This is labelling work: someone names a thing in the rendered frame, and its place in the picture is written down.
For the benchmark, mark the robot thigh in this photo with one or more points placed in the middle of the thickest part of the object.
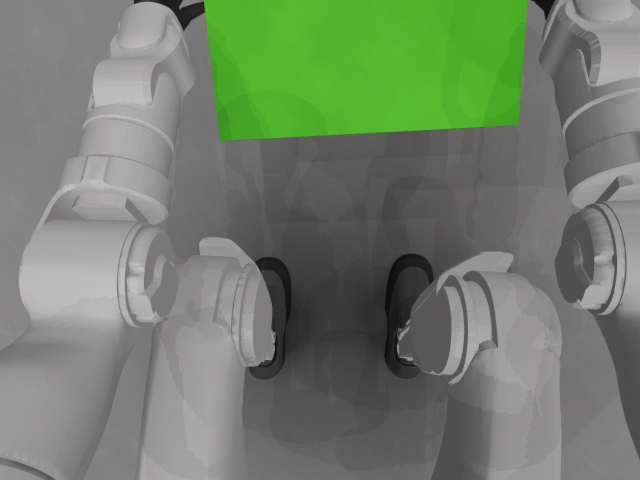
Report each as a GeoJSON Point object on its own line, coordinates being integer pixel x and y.
{"type": "Point", "coordinates": [485, 330]}
{"type": "Point", "coordinates": [192, 425]}

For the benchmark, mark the robot right thigh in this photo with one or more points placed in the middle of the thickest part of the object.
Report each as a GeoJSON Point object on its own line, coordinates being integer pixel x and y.
{"type": "Point", "coordinates": [485, 330]}

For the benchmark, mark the robot left upper arm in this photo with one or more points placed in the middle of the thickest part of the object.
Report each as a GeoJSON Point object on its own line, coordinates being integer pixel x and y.
{"type": "Point", "coordinates": [90, 287]}

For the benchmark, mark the robot left thigh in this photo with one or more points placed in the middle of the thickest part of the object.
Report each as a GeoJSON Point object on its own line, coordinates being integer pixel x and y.
{"type": "Point", "coordinates": [192, 425]}

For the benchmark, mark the carton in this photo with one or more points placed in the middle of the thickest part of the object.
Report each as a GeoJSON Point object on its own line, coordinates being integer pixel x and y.
{"type": "Point", "coordinates": [309, 68]}

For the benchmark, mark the robot left hand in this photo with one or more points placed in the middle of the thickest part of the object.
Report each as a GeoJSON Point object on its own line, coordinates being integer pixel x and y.
{"type": "Point", "coordinates": [185, 14]}

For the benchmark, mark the robot left forearm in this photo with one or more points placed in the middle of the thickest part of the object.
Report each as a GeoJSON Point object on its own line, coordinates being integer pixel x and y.
{"type": "Point", "coordinates": [129, 133]}

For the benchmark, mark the robot right forearm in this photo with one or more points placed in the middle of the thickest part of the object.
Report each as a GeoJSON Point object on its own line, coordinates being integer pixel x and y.
{"type": "Point", "coordinates": [592, 53]}

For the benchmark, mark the robot right hand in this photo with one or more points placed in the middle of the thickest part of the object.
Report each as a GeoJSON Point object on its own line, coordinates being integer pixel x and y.
{"type": "Point", "coordinates": [545, 5]}

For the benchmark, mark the robot right upper arm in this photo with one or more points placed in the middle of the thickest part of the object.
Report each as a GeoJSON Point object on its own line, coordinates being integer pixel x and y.
{"type": "Point", "coordinates": [598, 268]}

